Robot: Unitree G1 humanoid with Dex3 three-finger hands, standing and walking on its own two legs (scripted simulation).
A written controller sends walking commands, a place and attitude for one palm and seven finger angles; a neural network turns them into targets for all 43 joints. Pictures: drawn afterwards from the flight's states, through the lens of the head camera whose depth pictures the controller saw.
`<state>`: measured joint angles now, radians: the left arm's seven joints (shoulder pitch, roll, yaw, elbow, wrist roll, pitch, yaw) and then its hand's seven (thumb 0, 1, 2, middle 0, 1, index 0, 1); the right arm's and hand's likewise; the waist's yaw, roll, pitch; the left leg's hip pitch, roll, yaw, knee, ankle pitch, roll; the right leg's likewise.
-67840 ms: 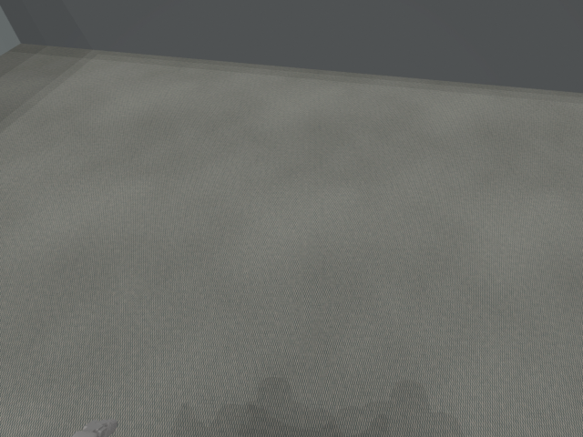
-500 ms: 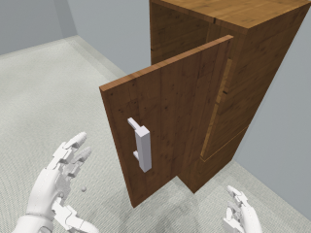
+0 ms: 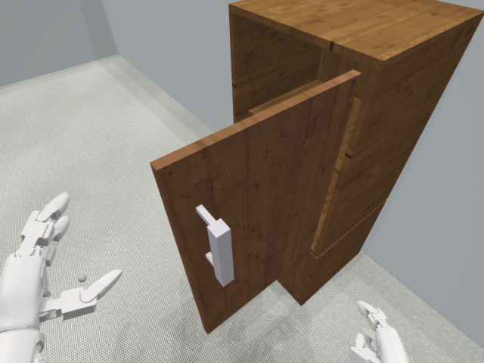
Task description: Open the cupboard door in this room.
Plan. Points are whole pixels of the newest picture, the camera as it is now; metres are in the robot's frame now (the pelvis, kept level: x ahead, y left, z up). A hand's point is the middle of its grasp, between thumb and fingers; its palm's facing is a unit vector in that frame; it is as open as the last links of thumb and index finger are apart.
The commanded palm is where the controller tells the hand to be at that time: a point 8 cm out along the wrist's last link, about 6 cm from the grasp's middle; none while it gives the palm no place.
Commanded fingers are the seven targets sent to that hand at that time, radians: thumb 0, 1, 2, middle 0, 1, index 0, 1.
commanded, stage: draw the hand back to the body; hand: left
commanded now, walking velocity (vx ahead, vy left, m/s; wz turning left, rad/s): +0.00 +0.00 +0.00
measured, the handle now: (214, 246) +0.27 +0.08 +0.08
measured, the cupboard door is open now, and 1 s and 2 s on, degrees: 89 89 89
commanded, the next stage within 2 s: step back with the hand held close in 0.62 s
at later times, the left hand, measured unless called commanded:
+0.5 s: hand (73, 258) +0.20 +0.25 +0.15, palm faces +0.43 -0.82 -0.39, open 7.5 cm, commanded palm +0.14 +0.29 +0.17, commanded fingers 0.00 0.90 0.90 -0.20 -0.30 -0.20 -0.30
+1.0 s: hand (68, 268) +0.18 +0.25 +0.14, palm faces +0.32 -0.82 -0.48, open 7.4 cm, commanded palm +0.13 +0.30 +0.17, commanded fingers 0.00 0.90 0.90 -0.20 -0.30 -0.20 -0.30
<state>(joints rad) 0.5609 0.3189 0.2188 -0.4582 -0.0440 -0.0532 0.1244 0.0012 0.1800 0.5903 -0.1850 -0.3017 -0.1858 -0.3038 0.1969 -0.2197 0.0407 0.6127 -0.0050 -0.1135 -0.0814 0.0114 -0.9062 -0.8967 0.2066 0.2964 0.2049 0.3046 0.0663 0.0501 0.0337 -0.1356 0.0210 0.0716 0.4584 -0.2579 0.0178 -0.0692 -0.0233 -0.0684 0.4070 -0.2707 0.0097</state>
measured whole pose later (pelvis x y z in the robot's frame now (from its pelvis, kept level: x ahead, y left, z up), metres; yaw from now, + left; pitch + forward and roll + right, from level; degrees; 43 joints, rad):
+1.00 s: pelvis -0.03 +0.00 +0.00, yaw -2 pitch +0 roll -1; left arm 0.54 0.38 0.35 -0.44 -0.05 -0.12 0.11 0.02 0.89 0.90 -0.21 -0.30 -0.21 -0.30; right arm 0.15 -0.23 0.00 0.57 0.01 -0.01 -0.08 0.01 -0.91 -0.90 0.21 0.30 0.21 0.30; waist 0.02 0.04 0.05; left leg -0.24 0.04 0.11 0.45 -0.21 0.02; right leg -0.19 -0.01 -0.03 0.41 -0.21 0.01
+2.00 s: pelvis -0.22 +0.04 -0.01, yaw -6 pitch -1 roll +0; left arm 0.53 0.45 0.42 -0.53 -0.05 -0.17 0.14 0.02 0.89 0.90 -0.22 -0.30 -0.22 -0.30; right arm 0.17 -0.20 0.00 0.60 0.01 -0.10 -0.08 0.01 -0.91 -0.90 0.21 0.30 0.21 0.30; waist -0.01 -0.07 0.06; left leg -0.34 -0.03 0.08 0.52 -0.17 0.07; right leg -0.23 -0.01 0.03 0.65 -0.43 0.02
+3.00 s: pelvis -0.30 +0.07 -0.01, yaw +1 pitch -1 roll -1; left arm 0.26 0.14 0.06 0.86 0.01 0.05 0.04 -0.03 1.00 0.90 -0.21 -0.30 -0.21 -0.30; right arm 0.24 -0.18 0.00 0.92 -0.04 0.04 -0.01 0.00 -0.91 -0.90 0.20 0.30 0.20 0.30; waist -0.02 -0.01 0.08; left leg -0.28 0.05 0.04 0.62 -0.30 0.00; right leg -0.28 -0.02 -0.16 0.58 -0.27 -0.04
